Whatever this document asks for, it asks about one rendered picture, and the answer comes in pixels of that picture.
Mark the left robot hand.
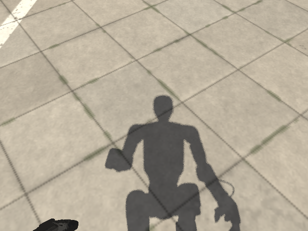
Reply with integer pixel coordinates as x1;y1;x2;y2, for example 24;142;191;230
33;218;79;231

